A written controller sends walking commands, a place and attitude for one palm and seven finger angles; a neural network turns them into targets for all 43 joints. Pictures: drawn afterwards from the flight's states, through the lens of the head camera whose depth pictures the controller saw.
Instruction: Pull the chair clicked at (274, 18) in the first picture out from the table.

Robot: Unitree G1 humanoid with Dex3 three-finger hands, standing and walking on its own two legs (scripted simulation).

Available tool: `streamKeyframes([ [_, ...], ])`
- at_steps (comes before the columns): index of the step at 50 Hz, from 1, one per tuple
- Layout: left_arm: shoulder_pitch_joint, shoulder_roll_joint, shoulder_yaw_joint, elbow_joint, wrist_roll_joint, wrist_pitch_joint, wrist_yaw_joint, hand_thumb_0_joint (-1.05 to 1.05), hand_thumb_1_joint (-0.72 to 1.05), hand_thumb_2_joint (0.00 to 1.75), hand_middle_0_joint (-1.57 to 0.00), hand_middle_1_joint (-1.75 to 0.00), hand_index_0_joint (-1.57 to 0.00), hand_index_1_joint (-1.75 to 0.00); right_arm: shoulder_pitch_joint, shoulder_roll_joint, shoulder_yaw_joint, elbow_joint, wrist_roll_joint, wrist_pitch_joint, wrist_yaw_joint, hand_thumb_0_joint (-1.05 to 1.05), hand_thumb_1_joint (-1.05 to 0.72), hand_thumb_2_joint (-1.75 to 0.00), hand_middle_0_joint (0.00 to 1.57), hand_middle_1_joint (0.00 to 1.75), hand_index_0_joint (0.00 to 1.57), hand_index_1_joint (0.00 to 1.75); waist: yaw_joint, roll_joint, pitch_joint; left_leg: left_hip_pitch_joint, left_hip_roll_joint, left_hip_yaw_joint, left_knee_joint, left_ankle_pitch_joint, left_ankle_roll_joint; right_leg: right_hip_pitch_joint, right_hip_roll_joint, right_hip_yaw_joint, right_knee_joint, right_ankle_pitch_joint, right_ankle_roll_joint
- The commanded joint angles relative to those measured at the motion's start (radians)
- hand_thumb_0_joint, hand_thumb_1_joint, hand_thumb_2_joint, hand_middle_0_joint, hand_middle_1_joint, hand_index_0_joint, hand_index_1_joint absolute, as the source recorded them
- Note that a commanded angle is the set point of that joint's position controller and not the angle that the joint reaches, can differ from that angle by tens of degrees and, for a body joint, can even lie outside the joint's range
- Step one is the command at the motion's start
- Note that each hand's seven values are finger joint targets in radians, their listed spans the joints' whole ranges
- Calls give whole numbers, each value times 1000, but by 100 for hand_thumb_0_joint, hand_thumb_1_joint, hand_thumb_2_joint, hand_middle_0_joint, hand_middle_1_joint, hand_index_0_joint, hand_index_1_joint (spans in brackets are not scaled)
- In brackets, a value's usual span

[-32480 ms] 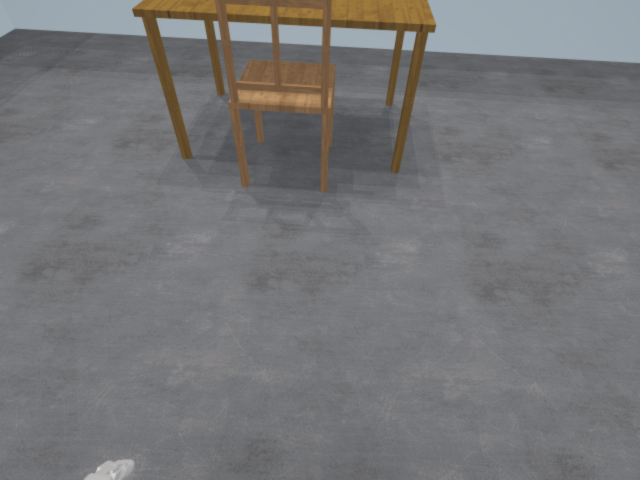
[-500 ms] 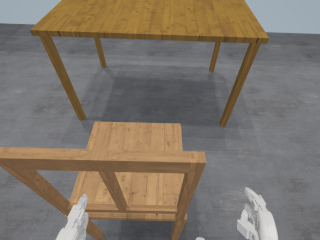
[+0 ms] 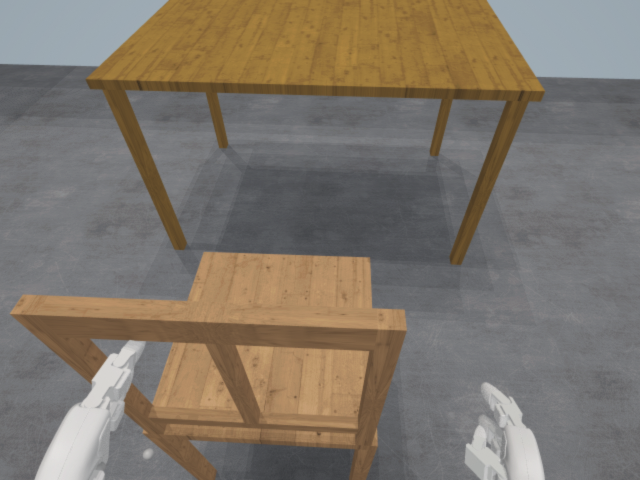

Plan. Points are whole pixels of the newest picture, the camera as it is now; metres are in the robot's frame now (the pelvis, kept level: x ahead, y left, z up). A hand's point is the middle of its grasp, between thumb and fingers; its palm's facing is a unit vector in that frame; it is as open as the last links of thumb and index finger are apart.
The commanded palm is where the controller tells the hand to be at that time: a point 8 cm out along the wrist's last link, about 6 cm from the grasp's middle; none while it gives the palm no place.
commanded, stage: draw the hand back to the body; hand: left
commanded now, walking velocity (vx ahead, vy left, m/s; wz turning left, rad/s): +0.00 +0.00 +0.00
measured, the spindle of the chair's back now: (238, 383) +0.26 +0.14 -0.05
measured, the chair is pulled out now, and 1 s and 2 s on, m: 0.60 0.60 0.59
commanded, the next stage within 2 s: step back with the hand held close in 0.98 s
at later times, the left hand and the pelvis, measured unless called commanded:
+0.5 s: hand (102, 432) +0.15 +0.23 +0.08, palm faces +0.15 -0.84 -0.52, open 9.3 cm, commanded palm +0.15 +0.28 +0.21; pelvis +0.02 -0.02 +0.04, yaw +1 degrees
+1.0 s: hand (92, 431) +0.15 +0.23 +0.09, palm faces +0.16 -0.81 -0.56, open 6.3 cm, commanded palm +0.15 +0.28 +0.23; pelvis +0.02 -0.02 +0.04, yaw +1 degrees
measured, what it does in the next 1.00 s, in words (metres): stands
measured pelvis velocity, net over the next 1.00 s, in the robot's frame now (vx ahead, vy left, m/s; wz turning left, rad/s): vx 0.02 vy -0.02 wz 0.02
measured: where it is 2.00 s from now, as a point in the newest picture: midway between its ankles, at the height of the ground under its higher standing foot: outside the picture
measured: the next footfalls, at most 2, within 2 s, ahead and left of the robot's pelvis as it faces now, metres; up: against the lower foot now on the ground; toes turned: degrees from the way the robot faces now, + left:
none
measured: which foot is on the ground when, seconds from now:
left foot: down 0.00-1.00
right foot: down 0.00-1.00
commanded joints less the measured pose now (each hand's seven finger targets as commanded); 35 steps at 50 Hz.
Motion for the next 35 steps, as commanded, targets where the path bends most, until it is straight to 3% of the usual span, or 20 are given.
streamKeyframes([
  [1,-60,108,190,-309,36,7,178,0,-15,39,-5,-8,-5,-8,-110,-93,-7,-154,-20,-40,-30,0,-90,-90,20,30,20,30,18,77,-31,23,40,-2,-286,373,-11,314,-29,23,-211,163,-54],
  [5,-160,176,257,-306,41,23,210,0,-1,46,-7,-11,-7,-11,-130,-105,4,-132,-31,-51,-36,0,-90,-90,20,30,20,30,24,33,8,97,42,2,-359,339,-8,371,-28,27,-291,150,-51],
  [6,-197,210,287,-321,43,24,218,0,3,48,-8,-12,-8,-12,-130,-109,7,-124,-31,-57,-38,0,-90,-90,20,30,20,30,29,92,12,113,36,7,-374,350,-9,394,-32,37,-311,162,-56],
  [12,-266,236,334,-341,44,14,227,0,25,58,-11,-16,-11,-16,-156,-116,11,-73,-41,-103,-24,0,-90,-90,20,30,20,30,38,112,12,216,33,11,-447,419,-10,466,-33,47,-365,239,-52],
  [14,-280,254,351,-364,48,5,229,0,32,62,-12,-18,-12,-18,-156,-117,14,-61,-43,-122,-17,0,-90,-90,20,30,20,30,45,106,-23,245,33,14,-463,451,-8,497,-35,44,-372,266,-49],
  [17,-321,273,368,-402,50,1,233,0,43,67,-13,-20,-13,-20,-156,-126,15,-39,-43,-141,-11,0,-90,-90,20,30,20,30,47,176,-39,290,30,15,-484,511,-11,523,-40,50,-383,316,-50],
  [19,-341,282,375,-416,51,-4,236,0,50,71,-15,-22,-15,-22,-153,-129,16,-30,-43,-155,-8,0,-90,-90,20,30,20,30,48,150,-57,311,32,14,-494,549,-11,542,-42,39,-381,349,-44],
  [21,-370,308,396,-426,51,1,238,0,57,74,-16,-23,-16,-23,-154,-133,13,-17,-38,-163,-6,0,-90,-90,20,30,20,30,48,174,-60,326,26,20,-491,571,-8,552,-43,53,-396,375,-45],
  [25,-409,337,420,-457,49,0,244,0,72,81,-18,-26,-18,-26,-137,-140,10,-8,-33,-171,-5,0,-90,-90,20,30,20,30,44,116,-96,361,27,19,-499,623,-3,578,-49,40,-382,436,-36],
  [30,-466,388,451,-502,48,14,253,0,90,90,-20,-30,-20,-30,-121,-145,8,6,-17,-172,-2,0,-90,-90,20,30,20,30,44,157,-116,390,28,18,-498,693,-6,586,-54,44,-360,490,-35],
  [31,-465,387,451,-496,49,22,251,0,90,90,-20,-30,-20,-30,-139,-147,9,11,-14,-175,1,0,-90,-90,20,30,20,30,45,199,-106,384,23,19,-495,694,-7,582,-53,63,-363,492,-41],
  [33,-455,371,443,-478,44,24,250,0,90,90,-20,-30,-20,-30,-129,-140,10,8,-14,-172,2,0,-90,-90,20,30,20,30,44,168,-85,392,29,21,-500,711,-8,574,-55,42,-363,498,-34],
  [35,-463,371,440,-479,46,21,248,0,90,90,-20,-30,-20,-30,-130,-142,11,10,-15,-175,5,0,-90,-90,20,30,20,30,46,144,-108,398,32,16,-503,726,-7,586,-55,34,-353,499,-31],
])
